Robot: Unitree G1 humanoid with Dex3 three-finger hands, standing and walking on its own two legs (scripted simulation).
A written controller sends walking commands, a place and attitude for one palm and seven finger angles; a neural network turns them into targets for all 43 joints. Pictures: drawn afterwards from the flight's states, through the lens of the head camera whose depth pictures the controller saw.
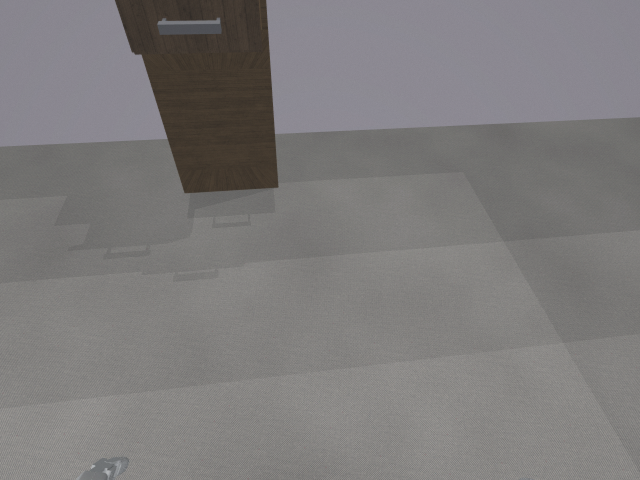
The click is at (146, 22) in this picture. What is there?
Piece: drawer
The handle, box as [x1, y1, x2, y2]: [157, 18, 221, 34]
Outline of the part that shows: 157,24 160,34 221,32 219,18 217,18 216,20 167,21 165,18 163,18 161,21 158,21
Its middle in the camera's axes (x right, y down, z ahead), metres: -0.37 -0.61 +1.10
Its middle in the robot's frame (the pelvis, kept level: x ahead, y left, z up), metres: +1.22 +0.43 +0.04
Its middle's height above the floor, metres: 0.81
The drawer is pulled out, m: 0.17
